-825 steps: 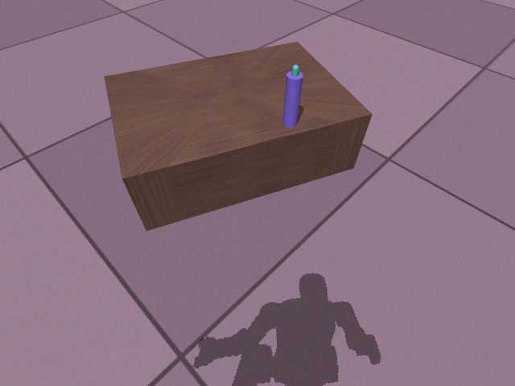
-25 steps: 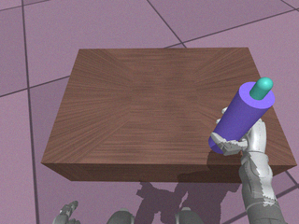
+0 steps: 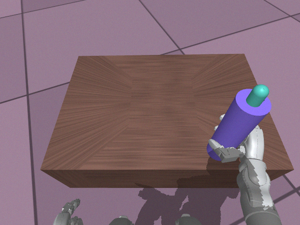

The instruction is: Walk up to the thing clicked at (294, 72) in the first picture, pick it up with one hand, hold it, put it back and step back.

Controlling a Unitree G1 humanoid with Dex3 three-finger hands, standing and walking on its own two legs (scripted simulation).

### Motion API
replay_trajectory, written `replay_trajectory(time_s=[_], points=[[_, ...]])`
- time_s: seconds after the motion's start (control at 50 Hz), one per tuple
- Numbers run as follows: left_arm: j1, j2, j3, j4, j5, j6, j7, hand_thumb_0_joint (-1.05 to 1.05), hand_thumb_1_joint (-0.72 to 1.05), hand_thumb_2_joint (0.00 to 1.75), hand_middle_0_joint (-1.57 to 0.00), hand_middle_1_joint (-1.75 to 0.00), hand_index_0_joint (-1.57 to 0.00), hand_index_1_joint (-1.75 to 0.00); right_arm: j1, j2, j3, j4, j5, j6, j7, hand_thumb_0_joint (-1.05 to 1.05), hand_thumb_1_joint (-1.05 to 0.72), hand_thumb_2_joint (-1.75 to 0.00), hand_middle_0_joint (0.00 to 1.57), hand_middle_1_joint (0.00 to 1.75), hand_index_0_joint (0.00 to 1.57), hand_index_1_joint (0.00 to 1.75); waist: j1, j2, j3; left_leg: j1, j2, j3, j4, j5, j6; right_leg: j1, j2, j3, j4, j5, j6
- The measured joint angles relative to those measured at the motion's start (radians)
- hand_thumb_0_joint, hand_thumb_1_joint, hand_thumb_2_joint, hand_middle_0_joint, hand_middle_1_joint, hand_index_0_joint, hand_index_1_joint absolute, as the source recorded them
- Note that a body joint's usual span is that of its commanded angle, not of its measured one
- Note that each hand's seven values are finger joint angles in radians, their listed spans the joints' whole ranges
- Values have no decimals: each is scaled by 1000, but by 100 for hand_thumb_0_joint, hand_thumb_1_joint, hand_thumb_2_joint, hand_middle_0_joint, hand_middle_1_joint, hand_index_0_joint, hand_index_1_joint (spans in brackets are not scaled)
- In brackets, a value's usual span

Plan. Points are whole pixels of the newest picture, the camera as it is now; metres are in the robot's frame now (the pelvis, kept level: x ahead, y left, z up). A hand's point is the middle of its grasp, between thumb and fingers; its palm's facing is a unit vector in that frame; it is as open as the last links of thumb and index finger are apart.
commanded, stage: hold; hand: right
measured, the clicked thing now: (234, 126) +0.33 -0.18 +0.08
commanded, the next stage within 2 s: none
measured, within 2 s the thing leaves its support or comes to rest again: neither
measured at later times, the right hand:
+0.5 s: hand (226, 140) +0.32 -0.18 +0.04, palm faces +0.19 +0.98 -0.01, open 9.3 cm
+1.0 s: hand (224, 138) +0.32 -0.17 +0.04, palm faces +0.18 +0.98 -0.01, open 9.3 cm
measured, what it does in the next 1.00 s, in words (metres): stands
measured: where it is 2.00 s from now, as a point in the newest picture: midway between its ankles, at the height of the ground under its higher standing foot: outside the picture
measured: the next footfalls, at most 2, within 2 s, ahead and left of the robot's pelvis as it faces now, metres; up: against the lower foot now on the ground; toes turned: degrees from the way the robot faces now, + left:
none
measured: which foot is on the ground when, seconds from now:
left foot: down 0.00-1.00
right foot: down 0.00-1.00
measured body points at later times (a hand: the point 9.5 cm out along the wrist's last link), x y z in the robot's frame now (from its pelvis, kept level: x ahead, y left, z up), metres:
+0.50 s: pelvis +0.00 +0.00 +0.01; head +0.05 -0.01 +0.46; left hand +0.13 +0.24 -0.10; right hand +0.30 -0.23 +0.04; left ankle +0.00 +0.15 -0.69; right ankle +0.01 -0.13 -0.69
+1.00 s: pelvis +0.00 +0.01 +0.01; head +0.05 +0.00 +0.46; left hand +0.13 +0.25 -0.10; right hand +0.31 -0.22 +0.05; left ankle +0.00 +0.15 -0.69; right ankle +0.01 -0.13 -0.69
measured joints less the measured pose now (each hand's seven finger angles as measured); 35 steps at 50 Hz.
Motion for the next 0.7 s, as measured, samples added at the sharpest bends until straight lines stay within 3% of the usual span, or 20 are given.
replay_trajectory(time_s=[0.7], points=[[-3, -4, -6, -6, -6, -2, -11, 1, 89, 91, -21, -32, -21, -31, 48, 9, 27, -39, -1, 15, -8, 1, 36, -117, 74, 110, 77, 113, -9, -2, 14, 83, 2, 2, -57, 22, 5, 86, 1, 0, -64, 26, 4]])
